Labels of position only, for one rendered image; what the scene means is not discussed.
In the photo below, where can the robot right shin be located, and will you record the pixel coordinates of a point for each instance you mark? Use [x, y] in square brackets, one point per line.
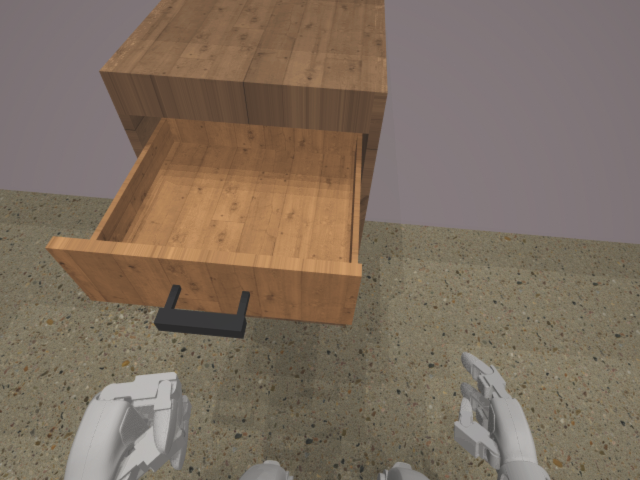
[402, 465]

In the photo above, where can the handle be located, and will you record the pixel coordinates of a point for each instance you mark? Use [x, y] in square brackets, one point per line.
[202, 323]

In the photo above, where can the left robot hand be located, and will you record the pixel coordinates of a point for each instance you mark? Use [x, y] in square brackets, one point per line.
[118, 418]

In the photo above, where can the drawer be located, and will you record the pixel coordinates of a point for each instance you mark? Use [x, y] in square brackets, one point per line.
[220, 208]

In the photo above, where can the right robot hand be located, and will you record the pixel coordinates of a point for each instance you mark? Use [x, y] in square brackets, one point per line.
[500, 418]

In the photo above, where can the cabinet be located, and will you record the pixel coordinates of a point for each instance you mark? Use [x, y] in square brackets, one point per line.
[308, 64]

